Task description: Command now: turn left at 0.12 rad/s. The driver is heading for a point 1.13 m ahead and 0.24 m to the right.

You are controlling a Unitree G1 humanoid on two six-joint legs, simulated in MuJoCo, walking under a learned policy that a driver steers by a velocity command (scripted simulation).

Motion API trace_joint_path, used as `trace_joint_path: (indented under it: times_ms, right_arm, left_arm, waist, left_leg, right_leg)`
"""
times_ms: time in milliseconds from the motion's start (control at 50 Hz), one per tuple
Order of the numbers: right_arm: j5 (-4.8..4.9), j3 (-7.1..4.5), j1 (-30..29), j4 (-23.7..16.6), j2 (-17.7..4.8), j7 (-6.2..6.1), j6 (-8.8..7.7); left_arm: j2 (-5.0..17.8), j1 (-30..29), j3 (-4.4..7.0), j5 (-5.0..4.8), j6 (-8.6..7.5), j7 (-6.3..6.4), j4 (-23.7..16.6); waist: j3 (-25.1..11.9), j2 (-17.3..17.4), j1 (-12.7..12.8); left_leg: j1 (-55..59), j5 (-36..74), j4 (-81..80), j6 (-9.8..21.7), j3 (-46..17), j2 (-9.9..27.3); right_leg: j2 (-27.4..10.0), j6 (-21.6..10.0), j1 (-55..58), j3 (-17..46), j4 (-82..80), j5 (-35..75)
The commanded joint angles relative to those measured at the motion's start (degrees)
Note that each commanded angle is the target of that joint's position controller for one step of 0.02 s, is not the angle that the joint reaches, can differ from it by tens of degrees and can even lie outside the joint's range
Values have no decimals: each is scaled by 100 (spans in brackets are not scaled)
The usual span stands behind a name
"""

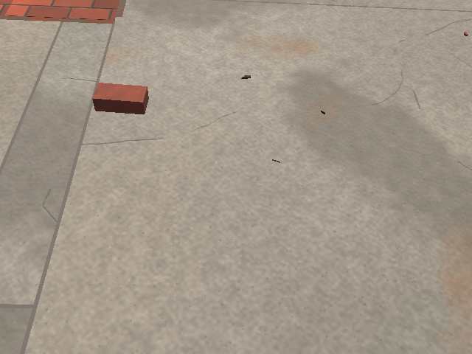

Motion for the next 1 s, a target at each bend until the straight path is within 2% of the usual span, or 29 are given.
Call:
trace_joint_path:
  times_ms: [20, 60, 80, 100, 120, 140, 160, 180, 260, 460, 480, 520, 540, 580, 640, 700, 720, 740, 760, 780, 800, 820, 840, 860, 880, 920, 960, 980, 1000]
  right_arm:
    - [10, -229, -79, -172, -896, -1, -36]
    - [77, -179, -203, -63, -790, 11, -28]
    - [112, -161, -119, 32, -740, 18, -46]
    - [50, -137, 60, 103, -666, 23, -97]
    - [-1, -187, 295, 162, -757, 59, -147]
    - [-14, -176, 90, 206, -737, 46, -147]
    - [-9, -196, -178, 226, -815, 30, -128]
    - [20, -199, -279, 236, -739, -4, -98]
    - [33, -216, -221, 449, -646, -56, 14]
    - [63, -251, -93, 1145, -656, -103, -25]
    - [76, -253, -1, 1241, -656, -112, -20]
    - [150, -308, 98, 1326, -772, -130, -13]
    - [167, -311, 101, 1325, -775, -133, -49]
    - [215, -302, 160, 1352, -705, -107, -214]
    - [257, -300, 147, 1380, -624, -10, -462]
    - [275, -266, 59, 1362, -476, 85, -645]
    - [283, -255, 181, 1393, -441, 114, -691]
    - [287, -268, 433, 1493, -482, 140, -726]
    - [300, -314, 866, 1688, -611, 161, -751]
    - [336, -435, 1603, 1981, -935, 167, -763]
    - [294, -604, 2580, 2253, -1466, 181, -718]
    - [165, -449, 2487, 2186, -1075, 228, -717]
    - [114, -328, 2216, 2100, -750, 237, -722]
    - [117, -261, 2079, 2031, -624, 231, -713]
    - [162, -203, 1965, 2032, -581, 216, -677]
    - [170, -97, 1705, 1967, -418, 140, -563]
    - [128, -80, 1271, 1778, -541, 21, -513]
    - [125, -104, 1280, 1759, -689, -29, -528]
    - [136, -143, 1437, 1796, -868, -60, -569]
  left_arm:
    - [314, -277, 3, -30, -74, -11, -387]
    - [283, -33, -20, -19, -94, -24, -259]
    - [310, 91, -38, 51, -121, -35, -192]
    - [553, 180, -13, 128, -142, -18, -167]
    - [926, 123, 74, 88, -143, -10, -130]
    - [683, -1, 50, 34, -169, -55, -73]
    - [435, -73, -18, 51, -202, -80, -82]
    - [397, -103, -36, 88, -232, -71, -27]
    - [344, -21, -88, 72, -313, -30, 165]
    - [333, 51, -152, 64, -297, 59, 549]
    - [322, 157, -153, 52, -286, 67, 629]
    - [415, 183, -115, -20, -261, 99, 654]
    - [410, 179, -119, -39, -282, 114, 623]
    - [399, 304, -120, -88, -412, 108, 622]
    - [470, 579, -77, -132, -602, 48, 683]
    - [606, 795, -34, -175, -690, -10, 700]
    - [687, 756, -17, -194, -700, -23, 676]
    - [674, 594, -19, -205, -708, -38, 604]
    - [591, 321, -41, -194, -733, -58, 464]
    - [442, -137, -83, -162, -797, -88, 215]
    - [338, -386, -107, -86, -912, -115, 11]
    - [325, -312, -108, -126, -954, -125, 12]
    - [316, -305, -112, -270, -957, -172, 6]
    - [224, -398, -143, -338, -945, -216, -24]
    - [154, -551, -157, -295, -939, -247, -111]
    - [69, -662, -169, -156, -900, -315, -226]
    - [-100, -959, -258, -84, -856, -384, -390]
    - [-206, -1201, -308, -67, -835, -385, -489]
    - [-189, -1371, -314, -83, -809, -364, -571]
  waist:
    - [-573, 1066, -169]
    - [-508, 965, 21]
    - [-491, 801, 101]
    - [-609, 474, 0]
    - [-564, -156, -286]
    - [-523, -357, -160]
    - [-414, -178, -31]
    - [-418, -165, -33]
    - [-275, -7, -14]
    - [-125, 285, 6]
    - [-237, 293, 3]
    - [54, 243, -35]
    - [310, 231, -39]
    - [566, 182, -30]
    - [454, 3, 18]
    - [430, -407, 14]
    - [444, -613, -95]
    - [427, -622, -251]
    - [311, -342, -440]
    - [43, 489, -725]
    - [-292, 1657, -1062]
    - [-272, 1540, -908]
    - [12, 926, -703]
    - [140, 663, -614]
    - [362, 462, -518]
    - [442, 631, -338]
    - [554, 682, -279]
    - [571, 711, -327]
    - [565, 781, -365]
  left_leg:
    - [639, 2349, -511, 1050, -1200, 1395]
    - [486, 2090, -417, 912, -1228, 1283]
    - [300, 1767, -423, 693, -1190, 1159]
    - [88, 1253, -330, 404, -1065, 921]
    - [-18, 726, -329, 196, -720, 536]
    - [325, 566, -333, 11, -479, 347]
    - [417, 556, -209, -40, -463, 335]
    - [471, 675, -164, -7, -442, 347]
    - [490, 801, -259, 47, -474, 359]
    - [461, 753, -383, -65, -410, 335]
    - [488, 144, -381, -44, -339, 265]
    - [61, -1892, -278, 94, -272, 138]
    - [-246, -2468, -291, 175, -357, 179]
    - [-524, -2594, -242, 290, -520, 301]
    - [-681, -2066, 50, 345, -543, 326]
    - [-866, -1346, 492, 332, -205, 143]
    - [-782, -1073, 565, 345, -80, 116]
    - [-511, -798, 434, 377, -64, 135]
    - [68, -363, 186, 440, -262, 173]
    - [1332, 382, -300, 661, -1040, 516]
    - [3054, 1248, -779, 1143, -2630, 1382]
    - [3386, 2084, -890, 1428, -3407, 2027]
    - [3305, 2116, -793, 1440, -3075, 2115]
    - [3273, 2073, -902, 1363, -2643, 2055]
    - [3072, 2135, -1080, 1205, -2247, 1996]
    - [2270, 2146, -1529, 908, -1517, 1606]
    - [1065, 1958, -1922, 783, -797, 1137]
    - [578, 1781, -2119, 726, -551, 982]
    - [389, 1663, -2336, 722, -526, 1013]
  right_leg:
    - [-16, -14, 297, 8, -858, -94]
    - [34, -122, 835, -49, -2000, 681]
    - [-12, -220, 1310, 40, -2656, 1652]
    - [-348, -344, 1792, 416, -2621, 2694]
    - [-505, -540, 1745, 389, -2230, 2871]
    - [-394, -678, 1242, 363, -2267, 2018]
    - [-306, -641, 1100, 323, -2385, 1721]
    - [-288, -570, 1033, 309, -2442, 1649]
    - [-202, -464, 997, 225, -2483, 1464]
    - [-88, -489, 1048, 164, -2549, 1237]
    - [-15, -517, 1076, 95, -2548, 665]
    - [54, -713, 732, 132, -2466, -1045]
    - [-8, -815, 527, 263, -2496, -1616]
    - [-181, -991, 409, 573, -2518, -1878]
    - [-480, -1249, 716, 1111, -2637, -1717]
    - [-891, -1542, 1137, 1836, -3072, -1444]
    - [-1076, -1624, 1154, 2053, -3106, -1059]
    - [-1089, -1597, 1088, 1972, -2912, -328]
    - [-798, -1427, 823, 1485, -2357, 676]
    - [-119, -1045, -69, 494, -1036, 1878]
    - [516, -598, -1753, -251, 934, 1597]
    - [545, -620, -2756, 180, 1939, -890]
    - [243, -772, -3267, 491, 2536, -955]
    - [52, -859, -3637, 460, 2730, -651]
    - [-183, -871, -3839, 348, 2502, -291]
    - [-391, -719, -3200, 61, 1746, 405]
    - [-236, -488, -2047, -264, 452, 1398]
    - [-104, -441, -1367, -386, -242, 1861]
    - [14, -430, -878, -434, -740, 2174]
Velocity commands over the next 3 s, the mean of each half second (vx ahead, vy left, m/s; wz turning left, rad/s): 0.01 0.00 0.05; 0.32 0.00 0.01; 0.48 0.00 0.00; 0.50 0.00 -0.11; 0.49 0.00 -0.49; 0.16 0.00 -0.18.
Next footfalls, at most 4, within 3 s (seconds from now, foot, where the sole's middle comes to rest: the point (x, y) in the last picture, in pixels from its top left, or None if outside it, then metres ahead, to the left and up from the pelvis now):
0.10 right None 0.03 -0.15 -0.78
1.16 right None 0.42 -0.15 -0.78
1.72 left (201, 279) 0.71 0.10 -0.78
2.26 right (280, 208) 0.99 -0.16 -0.78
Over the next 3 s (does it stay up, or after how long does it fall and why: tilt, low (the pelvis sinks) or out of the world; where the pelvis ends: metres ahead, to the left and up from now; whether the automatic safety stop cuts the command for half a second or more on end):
stays up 1.14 -0.12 -0.01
